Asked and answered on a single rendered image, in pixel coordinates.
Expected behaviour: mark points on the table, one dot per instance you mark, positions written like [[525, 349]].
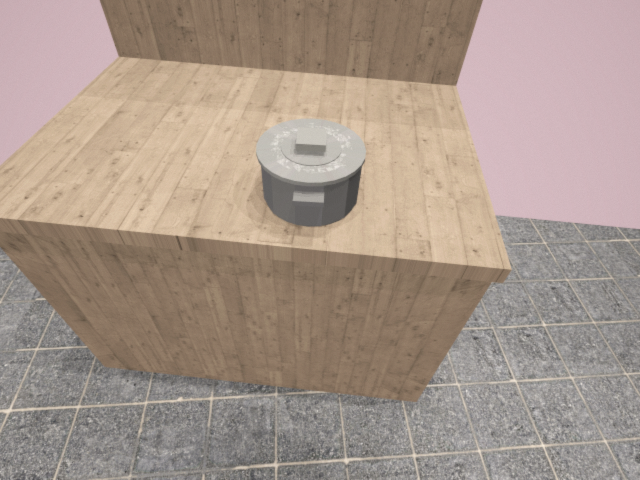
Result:
[[138, 212]]

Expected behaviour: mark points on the lid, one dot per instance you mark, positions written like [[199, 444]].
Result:
[[344, 157]]

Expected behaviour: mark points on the knob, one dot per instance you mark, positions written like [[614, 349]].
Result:
[[311, 139]]

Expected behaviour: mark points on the pot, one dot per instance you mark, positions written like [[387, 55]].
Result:
[[310, 205]]

